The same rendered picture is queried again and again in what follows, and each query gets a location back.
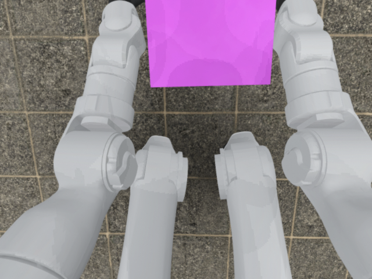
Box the right robot shin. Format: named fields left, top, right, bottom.
left=224, top=131, right=277, bottom=188

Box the robot left upper arm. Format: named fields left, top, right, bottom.
left=0, top=131, right=138, bottom=279

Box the left robot forearm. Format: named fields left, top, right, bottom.
left=53, top=1, right=146, bottom=176

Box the right robot forearm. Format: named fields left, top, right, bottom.
left=273, top=0, right=370, bottom=138

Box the robot right upper arm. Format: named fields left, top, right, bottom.
left=281, top=128, right=372, bottom=279

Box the robot left thigh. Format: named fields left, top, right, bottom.
left=117, top=145, right=188, bottom=279

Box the carton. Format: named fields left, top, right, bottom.
left=145, top=0, right=276, bottom=87

